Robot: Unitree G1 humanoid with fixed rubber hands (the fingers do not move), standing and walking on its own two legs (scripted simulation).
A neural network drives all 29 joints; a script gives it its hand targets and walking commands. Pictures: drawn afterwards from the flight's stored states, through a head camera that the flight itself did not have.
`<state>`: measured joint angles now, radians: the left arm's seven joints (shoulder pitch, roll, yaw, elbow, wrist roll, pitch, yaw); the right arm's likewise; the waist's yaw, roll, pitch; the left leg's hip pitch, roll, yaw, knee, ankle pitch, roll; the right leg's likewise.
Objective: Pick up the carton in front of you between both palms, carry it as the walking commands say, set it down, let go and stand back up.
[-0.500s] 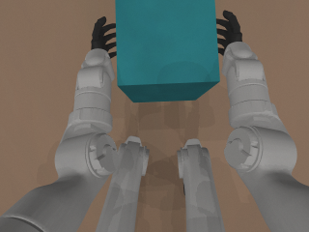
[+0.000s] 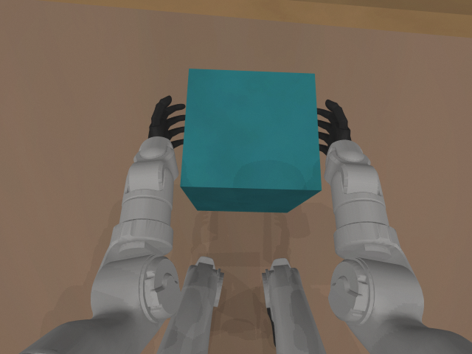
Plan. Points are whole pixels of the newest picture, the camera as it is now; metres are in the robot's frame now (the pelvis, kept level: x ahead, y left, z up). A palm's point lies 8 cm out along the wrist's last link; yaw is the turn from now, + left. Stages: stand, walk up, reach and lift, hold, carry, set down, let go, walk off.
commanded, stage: reach and lift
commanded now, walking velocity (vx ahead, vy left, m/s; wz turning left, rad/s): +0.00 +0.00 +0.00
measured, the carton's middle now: (246, 153) +0.47 +0.00 -0.11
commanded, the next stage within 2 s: hold in 1.82 s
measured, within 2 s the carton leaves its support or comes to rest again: neither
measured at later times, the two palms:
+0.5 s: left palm (119, 132) +0.40 +0.15 +0.12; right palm (377, 144) +0.39 -0.15 +0.11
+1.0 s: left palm (47, 113) +0.36 +0.16 +0.22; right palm (442, 134) +0.35 -0.14 +0.22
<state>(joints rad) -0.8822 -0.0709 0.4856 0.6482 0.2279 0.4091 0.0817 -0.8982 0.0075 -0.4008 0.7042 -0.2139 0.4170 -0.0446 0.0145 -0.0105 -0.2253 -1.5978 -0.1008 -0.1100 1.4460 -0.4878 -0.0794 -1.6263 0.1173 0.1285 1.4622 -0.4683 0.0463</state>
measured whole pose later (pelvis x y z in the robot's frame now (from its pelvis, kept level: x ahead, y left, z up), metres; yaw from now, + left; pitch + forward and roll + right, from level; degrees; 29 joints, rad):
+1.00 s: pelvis +0.06 +0.01 +0.19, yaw +0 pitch -4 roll +0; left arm -0.34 -0.17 0.33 0.43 0.32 0.61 0.02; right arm -0.32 0.17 -0.30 0.43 -0.28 0.63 -0.02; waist -0.01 0.00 -0.06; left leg -0.18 -0.05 -0.15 0.47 -0.23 -0.02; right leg -0.18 0.04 0.15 0.46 -0.21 0.02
